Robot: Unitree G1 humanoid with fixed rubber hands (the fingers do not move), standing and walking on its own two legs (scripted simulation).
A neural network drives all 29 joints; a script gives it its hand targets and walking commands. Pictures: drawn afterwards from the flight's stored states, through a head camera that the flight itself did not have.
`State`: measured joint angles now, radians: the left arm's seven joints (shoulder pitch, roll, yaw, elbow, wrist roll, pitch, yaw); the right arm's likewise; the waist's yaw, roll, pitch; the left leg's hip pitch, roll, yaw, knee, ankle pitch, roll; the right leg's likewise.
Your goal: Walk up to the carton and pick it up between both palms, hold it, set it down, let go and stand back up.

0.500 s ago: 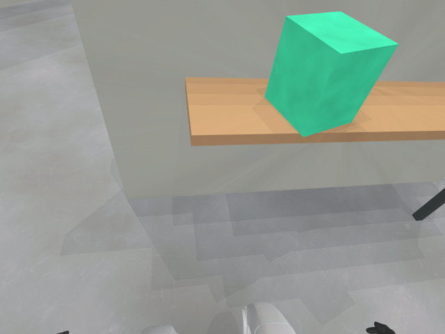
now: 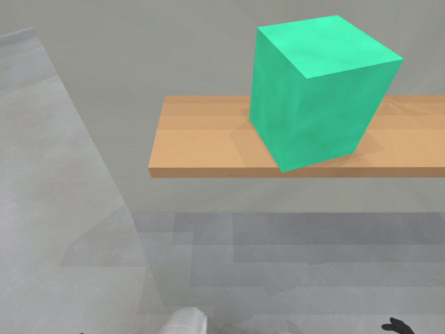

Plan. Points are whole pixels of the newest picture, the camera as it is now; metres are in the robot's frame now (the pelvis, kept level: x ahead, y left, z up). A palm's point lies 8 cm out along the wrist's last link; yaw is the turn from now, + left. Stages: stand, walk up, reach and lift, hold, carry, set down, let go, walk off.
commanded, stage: walk up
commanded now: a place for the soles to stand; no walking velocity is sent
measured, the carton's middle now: (309, 95) +0.60 -0.16 +0.10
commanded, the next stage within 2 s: none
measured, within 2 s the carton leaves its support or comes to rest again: neither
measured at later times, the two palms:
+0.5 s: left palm (146, 295) +0.20 +0.17 -0.09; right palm out of the picture +0.13 -0.48 -0.03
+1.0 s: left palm (194, 317) +0.16 +0.07 -0.06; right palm out of the picture +0.27 -0.53 -0.08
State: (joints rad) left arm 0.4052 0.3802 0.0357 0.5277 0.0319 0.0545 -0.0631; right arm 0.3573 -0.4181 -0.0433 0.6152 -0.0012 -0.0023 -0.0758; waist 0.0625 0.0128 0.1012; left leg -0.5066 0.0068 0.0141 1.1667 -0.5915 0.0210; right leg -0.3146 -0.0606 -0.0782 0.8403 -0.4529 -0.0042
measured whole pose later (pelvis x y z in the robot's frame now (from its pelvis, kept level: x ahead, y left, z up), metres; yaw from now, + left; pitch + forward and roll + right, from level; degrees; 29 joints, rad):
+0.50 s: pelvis +0.08 -0.15 +0.00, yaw +3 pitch -5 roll +0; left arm 0.31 0.49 0.12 0.50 0.02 0.10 -0.09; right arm 0.49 -0.46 -0.03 0.53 -0.04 -0.02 -0.06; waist -0.04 -0.12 0.09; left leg -0.35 0.15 -0.07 0.80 -0.39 -0.02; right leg -0.48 -0.13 0.04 0.96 -0.36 -0.02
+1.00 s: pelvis +0.12 -0.25 +0.02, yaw +7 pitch -3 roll +1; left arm 0.28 0.44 -0.02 0.70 0.00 0.01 0.00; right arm 0.21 -0.40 -0.03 0.74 0.00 0.04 0.02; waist 0.01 0.01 0.11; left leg -0.29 -0.01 0.00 0.68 -0.33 0.00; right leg -0.30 -0.07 -0.12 0.71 -0.35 -0.02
